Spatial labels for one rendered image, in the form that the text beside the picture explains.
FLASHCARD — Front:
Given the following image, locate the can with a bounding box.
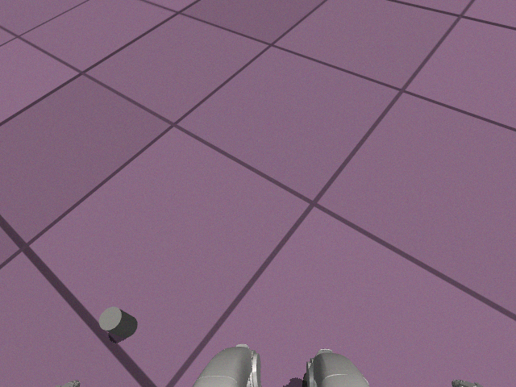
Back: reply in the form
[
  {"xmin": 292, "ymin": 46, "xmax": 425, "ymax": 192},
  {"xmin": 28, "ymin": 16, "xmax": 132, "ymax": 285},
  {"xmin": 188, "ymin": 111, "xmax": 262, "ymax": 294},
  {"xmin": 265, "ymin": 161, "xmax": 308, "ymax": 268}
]
[{"xmin": 99, "ymin": 306, "xmax": 138, "ymax": 338}]

